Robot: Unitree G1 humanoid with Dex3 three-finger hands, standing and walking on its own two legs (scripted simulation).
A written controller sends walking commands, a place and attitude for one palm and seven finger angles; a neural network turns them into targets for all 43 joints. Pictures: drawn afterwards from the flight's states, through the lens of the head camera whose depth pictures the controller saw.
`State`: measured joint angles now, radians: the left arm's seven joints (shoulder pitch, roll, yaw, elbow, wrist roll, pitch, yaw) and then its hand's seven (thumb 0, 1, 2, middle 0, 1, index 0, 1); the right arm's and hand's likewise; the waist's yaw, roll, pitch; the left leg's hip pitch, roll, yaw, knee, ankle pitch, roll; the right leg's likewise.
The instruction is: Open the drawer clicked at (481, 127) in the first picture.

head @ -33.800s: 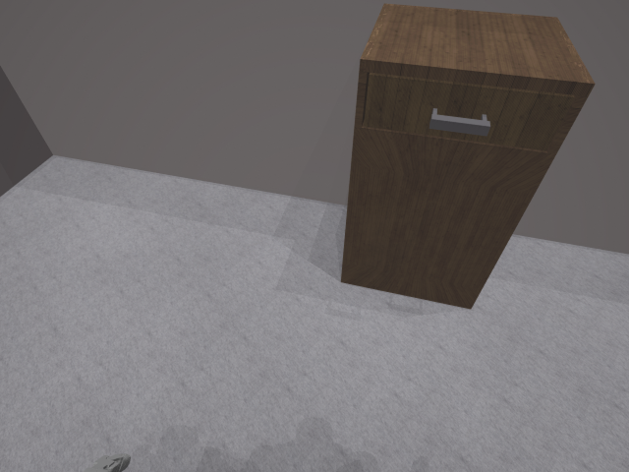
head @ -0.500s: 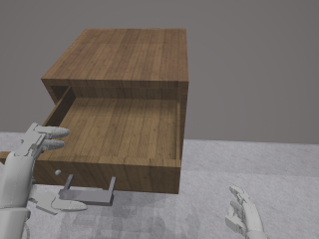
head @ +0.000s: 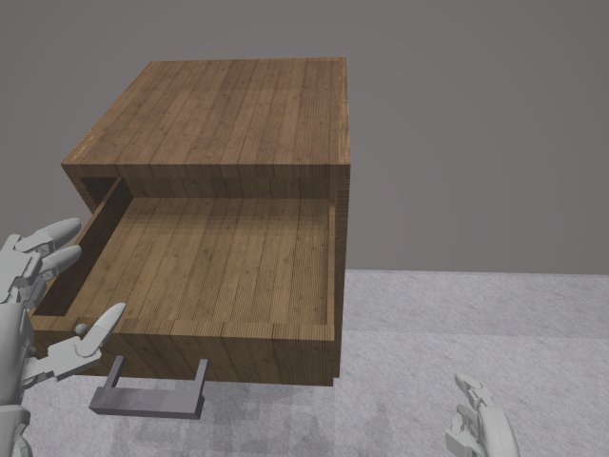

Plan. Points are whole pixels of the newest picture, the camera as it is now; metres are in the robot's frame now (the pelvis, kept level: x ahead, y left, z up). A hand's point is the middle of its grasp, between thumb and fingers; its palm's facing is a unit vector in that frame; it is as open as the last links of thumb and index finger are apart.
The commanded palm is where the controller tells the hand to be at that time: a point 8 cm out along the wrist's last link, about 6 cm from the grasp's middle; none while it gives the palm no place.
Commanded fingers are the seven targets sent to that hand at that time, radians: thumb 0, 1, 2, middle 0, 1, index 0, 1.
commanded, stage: draw the hand back to the body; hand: left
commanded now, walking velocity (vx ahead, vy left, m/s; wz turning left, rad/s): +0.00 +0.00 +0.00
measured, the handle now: (154, 384) +0.20 +0.23 +0.01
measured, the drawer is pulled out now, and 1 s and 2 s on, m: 0.30 0.30 0.30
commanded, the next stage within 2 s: step back with the hand held close in 0.34 s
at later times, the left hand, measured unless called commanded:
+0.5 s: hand (75, 338) +0.17 +0.23 +0.18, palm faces +0.42 -0.80 -0.43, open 7.5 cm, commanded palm +0.11 +0.27 +0.20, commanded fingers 0.00 0.90 0.90 -0.20 -0.30 -0.20 -0.30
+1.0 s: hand (7, 405) +0.11 +0.25 +0.18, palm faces +0.37 -0.78 -0.50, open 7.4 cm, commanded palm +0.05 +0.29 +0.20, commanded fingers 0.00 0.90 0.90 -0.20 -0.30 -0.20 -0.30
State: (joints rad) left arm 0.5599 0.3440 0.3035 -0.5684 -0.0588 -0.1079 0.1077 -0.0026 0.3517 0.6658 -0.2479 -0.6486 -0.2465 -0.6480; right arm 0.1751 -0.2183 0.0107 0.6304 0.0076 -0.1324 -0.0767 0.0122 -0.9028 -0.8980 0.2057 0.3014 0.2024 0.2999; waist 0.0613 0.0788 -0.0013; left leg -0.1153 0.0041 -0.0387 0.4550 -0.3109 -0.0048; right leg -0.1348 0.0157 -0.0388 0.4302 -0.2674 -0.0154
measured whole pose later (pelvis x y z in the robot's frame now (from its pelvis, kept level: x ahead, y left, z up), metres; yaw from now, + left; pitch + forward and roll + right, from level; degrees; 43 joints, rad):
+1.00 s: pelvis -0.08 +0.01 -0.01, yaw +1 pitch +1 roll +0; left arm 0.62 0.44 0.43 -0.67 -0.04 -0.22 0.13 0.01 0.89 0.90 -0.21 -0.30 -0.21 -0.30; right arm 0.19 -0.20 0.00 0.54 0.01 -0.07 -0.07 0.01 -0.90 -0.90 0.21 0.30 0.20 0.30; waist 0.00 -0.02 0.01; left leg -0.35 -0.03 -0.03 0.56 -0.23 0.01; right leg -0.37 -0.02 -0.04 0.55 -0.20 0.00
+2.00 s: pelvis -0.29 -0.02 +0.00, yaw +3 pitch -1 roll +0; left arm 0.66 0.41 0.39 -0.68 -0.04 -0.20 0.16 0.01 0.89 0.90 -0.21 -0.30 -0.21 -0.30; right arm 0.21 -0.22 0.00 0.57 0.02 -0.10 -0.06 0.01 -0.90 -0.90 0.20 0.30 0.20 0.30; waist -0.01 -0.03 -0.01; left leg -0.22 0.01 0.02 0.52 -0.28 0.00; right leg -0.29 -0.03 -0.09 0.51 -0.21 -0.01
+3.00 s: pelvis -0.33 -0.05 -0.01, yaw +5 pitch -2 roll -1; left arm 0.31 0.19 0.04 0.83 0.01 0.04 0.02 -0.05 1.01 0.90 -0.21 -0.30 -0.20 -0.30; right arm 0.30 -0.18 0.01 0.93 -0.03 0.03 -0.01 0.01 -0.91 -0.90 0.20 0.30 0.20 0.30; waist 0.00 -0.04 0.07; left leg -0.28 0.04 0.01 0.57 -0.26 -0.02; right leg -0.23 -0.01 -0.13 0.53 -0.27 -0.03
